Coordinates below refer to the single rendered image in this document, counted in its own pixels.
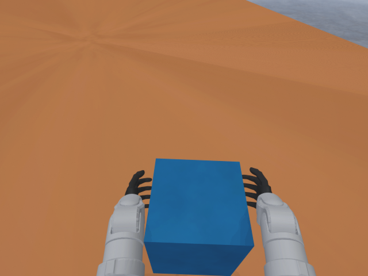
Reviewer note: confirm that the robot left forearm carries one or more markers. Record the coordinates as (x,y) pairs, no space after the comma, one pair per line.
(123,253)

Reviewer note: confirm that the right robot hand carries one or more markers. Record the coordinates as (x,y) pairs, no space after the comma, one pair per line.
(261,186)

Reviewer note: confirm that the robot right forearm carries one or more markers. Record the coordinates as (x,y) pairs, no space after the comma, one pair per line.
(282,240)

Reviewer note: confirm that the left robot hand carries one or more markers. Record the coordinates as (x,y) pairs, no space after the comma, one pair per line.
(135,182)

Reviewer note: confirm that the carton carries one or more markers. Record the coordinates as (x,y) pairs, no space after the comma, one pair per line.
(198,221)

